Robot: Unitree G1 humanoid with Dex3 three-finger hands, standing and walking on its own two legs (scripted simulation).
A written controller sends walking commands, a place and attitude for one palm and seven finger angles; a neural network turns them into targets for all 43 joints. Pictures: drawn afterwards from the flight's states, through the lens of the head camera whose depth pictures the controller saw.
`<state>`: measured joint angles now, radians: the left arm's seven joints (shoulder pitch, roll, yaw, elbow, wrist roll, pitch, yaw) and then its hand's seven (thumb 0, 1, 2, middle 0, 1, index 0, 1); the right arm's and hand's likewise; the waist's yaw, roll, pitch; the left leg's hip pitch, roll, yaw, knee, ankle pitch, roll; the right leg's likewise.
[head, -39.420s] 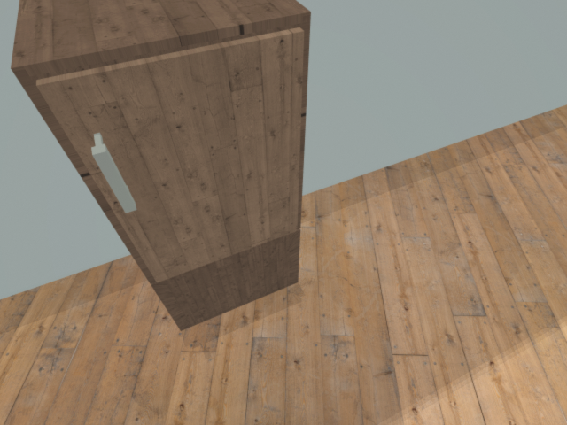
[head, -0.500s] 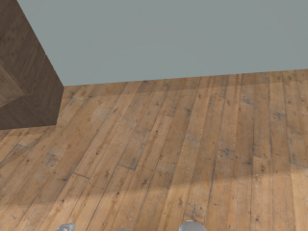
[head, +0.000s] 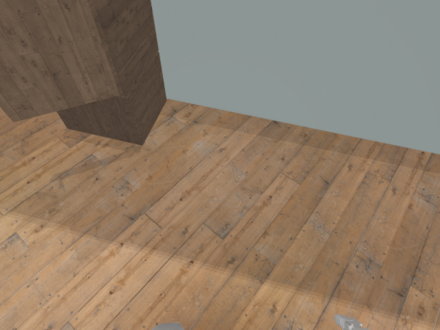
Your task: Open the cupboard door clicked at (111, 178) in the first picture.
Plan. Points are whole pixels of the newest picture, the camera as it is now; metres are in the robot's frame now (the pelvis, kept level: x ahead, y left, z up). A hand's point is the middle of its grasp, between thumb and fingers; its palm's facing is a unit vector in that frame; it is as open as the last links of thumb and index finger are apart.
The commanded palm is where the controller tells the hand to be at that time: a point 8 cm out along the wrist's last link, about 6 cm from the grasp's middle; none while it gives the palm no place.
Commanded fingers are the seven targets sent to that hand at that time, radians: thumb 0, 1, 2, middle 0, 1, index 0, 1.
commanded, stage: turn to face it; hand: left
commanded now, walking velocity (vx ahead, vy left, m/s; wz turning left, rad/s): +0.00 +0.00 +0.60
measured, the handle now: out of the picture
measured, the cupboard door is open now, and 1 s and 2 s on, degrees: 39 39 39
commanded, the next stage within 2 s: take the last steps up to it in 0.68 s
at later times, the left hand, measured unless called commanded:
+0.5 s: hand out of the picture +0.05 +0.16 -0.14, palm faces +0.28 -0.92 -0.26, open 7.3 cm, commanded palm none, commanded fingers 0.00 0.90 0.90 -0.20 -0.30 -0.20 -0.30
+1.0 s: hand out of the picture +0.01 +0.16 -0.15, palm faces +0.50 -0.83 -0.26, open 7.3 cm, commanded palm none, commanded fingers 0.00 0.90 0.90 -0.20 -0.30 -0.20 -0.30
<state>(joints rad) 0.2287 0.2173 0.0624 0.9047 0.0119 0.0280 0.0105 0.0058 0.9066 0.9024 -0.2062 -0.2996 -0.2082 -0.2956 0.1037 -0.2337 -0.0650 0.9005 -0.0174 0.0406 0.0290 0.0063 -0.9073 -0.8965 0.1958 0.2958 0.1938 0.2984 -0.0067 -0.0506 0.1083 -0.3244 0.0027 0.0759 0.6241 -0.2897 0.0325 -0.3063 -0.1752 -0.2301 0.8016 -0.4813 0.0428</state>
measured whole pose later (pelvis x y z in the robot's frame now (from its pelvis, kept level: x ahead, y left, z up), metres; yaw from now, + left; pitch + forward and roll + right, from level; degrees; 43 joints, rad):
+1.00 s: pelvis +0.05 -0.04 +0.01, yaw +27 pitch +0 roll +1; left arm 0.23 0.18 0.06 0.96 0.02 -0.02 0.00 0.01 0.91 0.90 -0.20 -0.30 -0.20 -0.29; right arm 0.20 -0.21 -0.05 1.00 -0.02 0.05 0.01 0.00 -0.90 -0.90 0.20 0.30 0.20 0.30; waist 0.02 0.04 0.06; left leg -0.38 -0.01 -0.03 0.90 -0.47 0.00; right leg -0.26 -0.07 -0.11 0.61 -0.35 0.00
